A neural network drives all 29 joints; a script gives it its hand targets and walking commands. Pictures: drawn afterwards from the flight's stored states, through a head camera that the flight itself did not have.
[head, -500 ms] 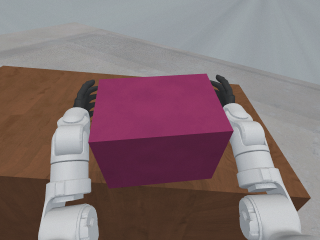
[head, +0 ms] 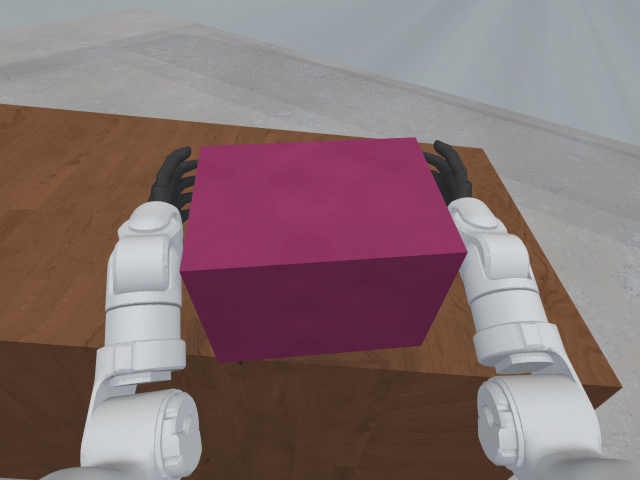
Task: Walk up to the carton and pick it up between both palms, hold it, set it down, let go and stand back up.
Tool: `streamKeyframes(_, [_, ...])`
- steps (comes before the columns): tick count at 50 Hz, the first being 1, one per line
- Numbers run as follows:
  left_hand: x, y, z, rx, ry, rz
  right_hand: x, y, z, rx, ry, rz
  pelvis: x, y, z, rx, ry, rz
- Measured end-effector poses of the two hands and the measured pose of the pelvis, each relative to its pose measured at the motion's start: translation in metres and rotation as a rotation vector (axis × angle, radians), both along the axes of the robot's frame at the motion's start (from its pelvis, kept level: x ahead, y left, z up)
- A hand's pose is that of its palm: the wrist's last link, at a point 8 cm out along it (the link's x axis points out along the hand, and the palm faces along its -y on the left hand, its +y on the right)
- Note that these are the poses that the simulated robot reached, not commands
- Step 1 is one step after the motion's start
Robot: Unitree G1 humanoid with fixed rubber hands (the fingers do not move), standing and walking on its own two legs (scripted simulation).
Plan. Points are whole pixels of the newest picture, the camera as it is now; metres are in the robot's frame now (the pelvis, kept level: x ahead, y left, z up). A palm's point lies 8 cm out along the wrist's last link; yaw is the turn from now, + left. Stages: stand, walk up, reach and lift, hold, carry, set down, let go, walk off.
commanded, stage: hold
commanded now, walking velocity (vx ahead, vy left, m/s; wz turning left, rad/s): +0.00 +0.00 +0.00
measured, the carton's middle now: (316, 250) +0.33 +0.00 +0.15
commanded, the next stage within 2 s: none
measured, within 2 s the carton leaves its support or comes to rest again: neither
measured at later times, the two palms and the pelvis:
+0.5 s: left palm (156, 200) +0.35 +0.18 +0.21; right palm (459, 198) +0.35 -0.16 +0.23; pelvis -0.01 +0.00 +0.00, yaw +0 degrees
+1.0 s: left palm (142, 192) +0.34 +0.19 +0.22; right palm (453, 179) +0.36 -0.15 +0.25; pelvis +0.01 +0.00 +0.00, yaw +0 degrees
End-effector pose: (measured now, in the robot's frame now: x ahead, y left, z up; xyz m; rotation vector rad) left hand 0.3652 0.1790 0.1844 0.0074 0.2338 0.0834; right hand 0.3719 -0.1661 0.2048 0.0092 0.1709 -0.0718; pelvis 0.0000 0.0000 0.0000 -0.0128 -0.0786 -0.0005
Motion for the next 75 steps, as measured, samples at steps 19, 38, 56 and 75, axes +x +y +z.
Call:
streamKeyframes(19, [-0.027,0.005,-0.002,-0.004,-0.009,0.006,-0.023,0.006,0.003,0.003,-0.01,0.005,-0.011,0.002,0.0,-0.001,-0.014,0.001])
streamKeyframes(38, [0.002,-0.004,0.007,0.016,-0.012,-0.006,-0.002,-0.005,-0.003,0.017,-0.016,-0.001,0.002,0.001,0.0,0.0,0.008,0.0])
streamKeyframes(56, [-0.022,0.007,0.007,-0.009,-0.046,0.013,-0.019,0.008,0.012,0.003,-0.051,0.006,-0.002,0.003,0.0,0.0,0.001,0.001])
streamKeyframes(75, [-0.009,-0.005,0.026,0.01,-0.085,-0.002,-0.015,-0.005,0.016,0.014,-0.092,-0.009,-0.003,0.002,0.0,0.0,0.0,0.002])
